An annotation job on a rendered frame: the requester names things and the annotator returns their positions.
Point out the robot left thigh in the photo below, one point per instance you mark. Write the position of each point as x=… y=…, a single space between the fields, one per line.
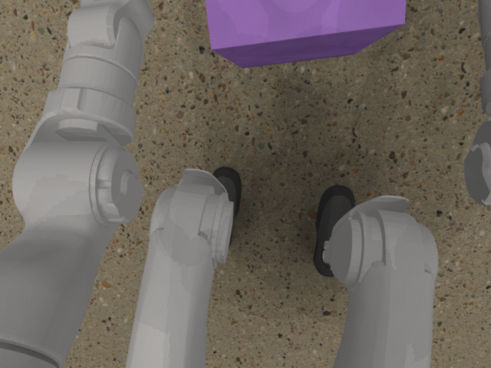
x=169 y=327

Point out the robot left forearm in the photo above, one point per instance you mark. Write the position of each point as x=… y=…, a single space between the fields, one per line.
x=99 y=75

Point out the right robot upper arm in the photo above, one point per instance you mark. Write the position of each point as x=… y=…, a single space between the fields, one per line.
x=477 y=166

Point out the carton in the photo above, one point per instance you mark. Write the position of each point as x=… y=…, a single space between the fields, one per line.
x=252 y=33

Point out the left robot upper arm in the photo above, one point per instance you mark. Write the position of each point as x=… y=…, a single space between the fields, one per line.
x=72 y=196

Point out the left robot foot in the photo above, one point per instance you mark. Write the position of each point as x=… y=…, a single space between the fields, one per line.
x=230 y=179

